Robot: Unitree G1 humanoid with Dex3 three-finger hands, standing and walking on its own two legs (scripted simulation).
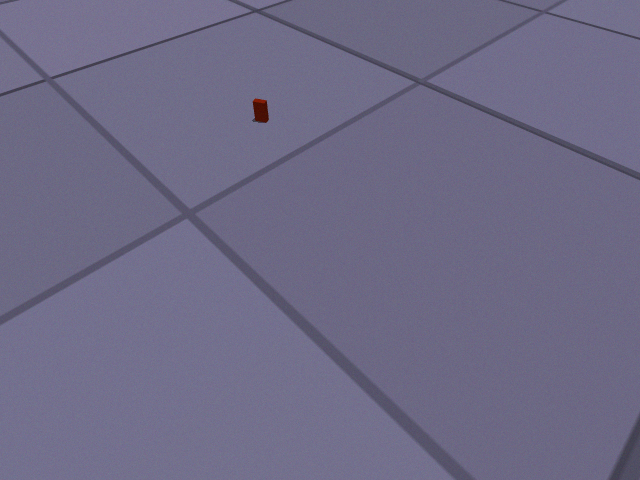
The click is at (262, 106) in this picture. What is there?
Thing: carton on end
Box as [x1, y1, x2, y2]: [253, 98, 268, 122]
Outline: 255,98 253,100 255,120 266,122 268,119 266,100
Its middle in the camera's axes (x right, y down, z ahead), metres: -0.33 -0.71 +2.21
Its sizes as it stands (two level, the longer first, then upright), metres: 0.069 0.034 0.120
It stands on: the floor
